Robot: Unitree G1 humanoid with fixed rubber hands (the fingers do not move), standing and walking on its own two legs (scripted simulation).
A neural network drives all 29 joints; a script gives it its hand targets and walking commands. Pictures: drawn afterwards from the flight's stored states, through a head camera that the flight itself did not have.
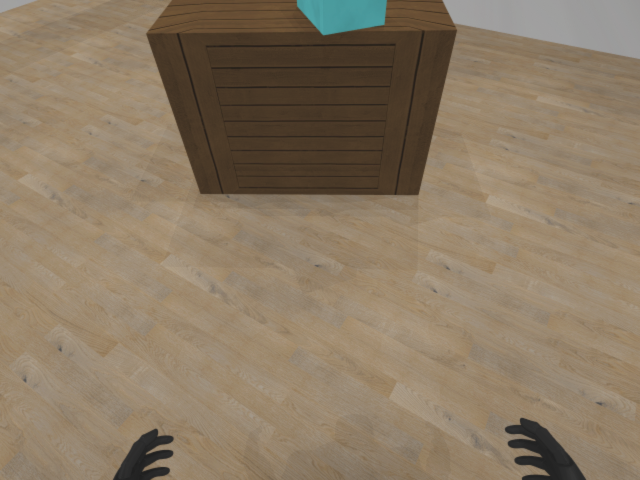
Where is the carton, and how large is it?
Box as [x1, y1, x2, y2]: [297, 0, 386, 34]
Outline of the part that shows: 297,0 297,6 322,34 374,26 384,23 386,0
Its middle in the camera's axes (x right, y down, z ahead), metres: +0.07 -0.83 +1.28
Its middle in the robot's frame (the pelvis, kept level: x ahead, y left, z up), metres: +1.53 -0.08 +0.04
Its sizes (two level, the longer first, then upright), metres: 0.274 0.214 0.152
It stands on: a pedestal, 0.71 m high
